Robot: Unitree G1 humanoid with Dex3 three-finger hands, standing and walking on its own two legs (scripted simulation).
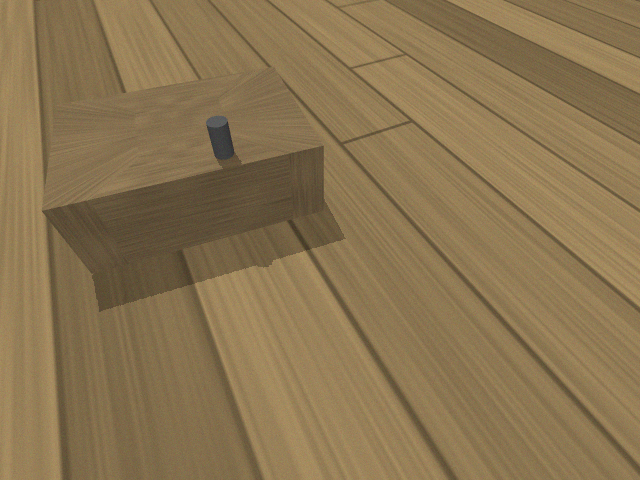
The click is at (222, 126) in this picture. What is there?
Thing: squat round
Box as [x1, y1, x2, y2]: [206, 116, 233, 159]
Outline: 210,117 206,121 214,154 217,158 228,158 233,154 233,148 227,120 223,116
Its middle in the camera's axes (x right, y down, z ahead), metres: -0.37 -0.36 +1.40
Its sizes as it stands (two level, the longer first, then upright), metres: 0.075 0.075 0.139
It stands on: a support 0.36 m high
